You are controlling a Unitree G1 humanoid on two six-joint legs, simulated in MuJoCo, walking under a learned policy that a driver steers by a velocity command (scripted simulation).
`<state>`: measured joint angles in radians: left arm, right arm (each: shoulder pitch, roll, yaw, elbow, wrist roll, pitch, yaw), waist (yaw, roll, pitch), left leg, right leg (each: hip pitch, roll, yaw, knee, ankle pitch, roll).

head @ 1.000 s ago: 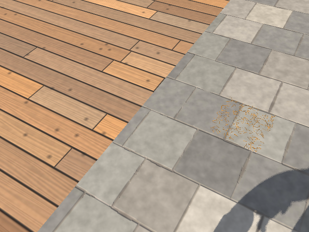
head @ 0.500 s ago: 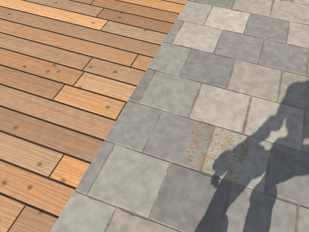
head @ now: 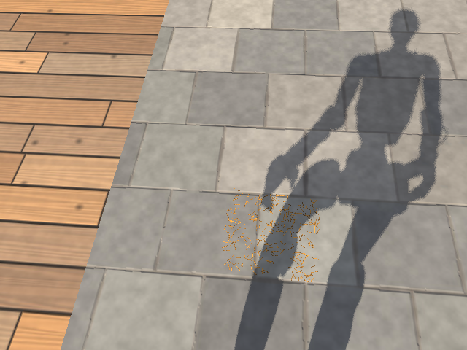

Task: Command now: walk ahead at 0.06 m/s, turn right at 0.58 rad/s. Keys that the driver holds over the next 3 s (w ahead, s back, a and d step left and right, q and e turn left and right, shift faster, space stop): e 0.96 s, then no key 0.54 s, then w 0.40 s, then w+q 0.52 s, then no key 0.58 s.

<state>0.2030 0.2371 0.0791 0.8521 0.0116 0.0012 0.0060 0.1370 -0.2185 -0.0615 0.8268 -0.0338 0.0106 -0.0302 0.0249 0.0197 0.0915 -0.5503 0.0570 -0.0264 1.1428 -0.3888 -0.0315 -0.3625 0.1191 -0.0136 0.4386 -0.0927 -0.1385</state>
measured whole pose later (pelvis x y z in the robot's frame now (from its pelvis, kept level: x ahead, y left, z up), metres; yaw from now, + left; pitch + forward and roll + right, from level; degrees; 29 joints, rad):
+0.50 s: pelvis +0.03 +0.06 +0.01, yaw -18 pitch +1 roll -1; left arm 0.22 0.30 0.11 0.78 0.03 0.04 -0.01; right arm 0.21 -0.26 -0.04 0.74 -0.02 0.02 -0.05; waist 0.02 -0.05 0.03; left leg -0.21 -0.03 -0.01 0.43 -0.23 0.04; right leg -0.50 0.17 0.13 0.92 -0.40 0.00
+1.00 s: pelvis +0.00 +0.04 +0.00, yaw -36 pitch +0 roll +1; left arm 0.17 0.28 0.05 0.70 0.00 0.04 -0.02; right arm 0.23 -0.32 -0.06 0.72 -0.02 0.06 -0.01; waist -0.02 0.05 0.08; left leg -0.42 0.05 0.04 1.03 -0.49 -0.03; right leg -0.24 0.07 0.02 0.52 -0.28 -0.07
